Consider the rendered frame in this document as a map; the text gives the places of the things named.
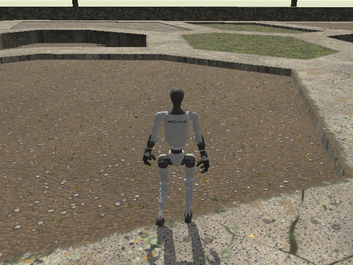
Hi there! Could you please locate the robot left forearm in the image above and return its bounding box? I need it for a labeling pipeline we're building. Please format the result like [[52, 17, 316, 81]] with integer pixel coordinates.
[[144, 134, 156, 156]]

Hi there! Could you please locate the robot right upper arm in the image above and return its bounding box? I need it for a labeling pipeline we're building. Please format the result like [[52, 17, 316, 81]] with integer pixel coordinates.
[[189, 112, 202, 143]]

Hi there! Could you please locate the right robot hand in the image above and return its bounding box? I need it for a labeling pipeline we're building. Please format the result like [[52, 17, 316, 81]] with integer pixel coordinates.
[[196, 159, 210, 173]]

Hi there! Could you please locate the robot left shin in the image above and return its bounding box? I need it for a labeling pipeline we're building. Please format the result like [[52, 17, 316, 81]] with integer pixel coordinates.
[[158, 182, 167, 219]]

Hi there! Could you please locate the left robot hand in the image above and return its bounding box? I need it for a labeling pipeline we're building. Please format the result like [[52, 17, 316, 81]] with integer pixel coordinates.
[[143, 154, 156, 166]]

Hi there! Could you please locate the left robot thigh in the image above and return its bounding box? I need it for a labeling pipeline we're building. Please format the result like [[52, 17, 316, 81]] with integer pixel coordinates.
[[158, 154, 169, 191]]

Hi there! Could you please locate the robot left upper arm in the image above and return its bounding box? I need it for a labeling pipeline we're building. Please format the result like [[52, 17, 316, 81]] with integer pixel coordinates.
[[150, 112, 165, 142]]

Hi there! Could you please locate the robot right forearm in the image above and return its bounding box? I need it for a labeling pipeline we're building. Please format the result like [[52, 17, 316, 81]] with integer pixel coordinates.
[[197, 134, 208, 161]]

